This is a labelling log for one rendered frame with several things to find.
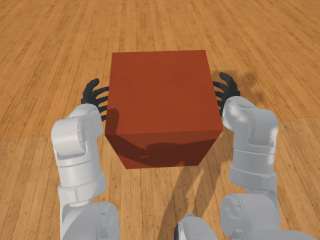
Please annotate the right robot hand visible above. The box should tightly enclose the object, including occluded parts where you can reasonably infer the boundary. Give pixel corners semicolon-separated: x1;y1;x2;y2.
212;72;240;117

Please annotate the left robot hand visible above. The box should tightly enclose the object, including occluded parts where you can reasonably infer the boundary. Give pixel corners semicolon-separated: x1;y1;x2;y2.
81;78;109;122

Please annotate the robot left forearm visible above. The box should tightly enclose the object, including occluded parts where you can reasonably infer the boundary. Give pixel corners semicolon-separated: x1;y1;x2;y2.
51;103;107;240

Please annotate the robot right forearm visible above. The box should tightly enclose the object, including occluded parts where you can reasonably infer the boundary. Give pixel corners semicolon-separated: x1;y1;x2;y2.
222;96;281;227

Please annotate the robot right upper arm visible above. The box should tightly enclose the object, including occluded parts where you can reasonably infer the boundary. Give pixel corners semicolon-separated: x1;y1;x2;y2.
220;193;318;240

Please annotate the carton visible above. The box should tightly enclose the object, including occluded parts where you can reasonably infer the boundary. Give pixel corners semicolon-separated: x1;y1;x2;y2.
104;50;224;169

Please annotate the robot right thigh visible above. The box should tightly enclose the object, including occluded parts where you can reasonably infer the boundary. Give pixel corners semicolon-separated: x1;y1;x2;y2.
178;216;219;240

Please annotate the robot left upper arm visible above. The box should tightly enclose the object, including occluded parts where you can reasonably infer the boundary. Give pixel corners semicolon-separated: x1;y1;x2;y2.
61;201;121;240

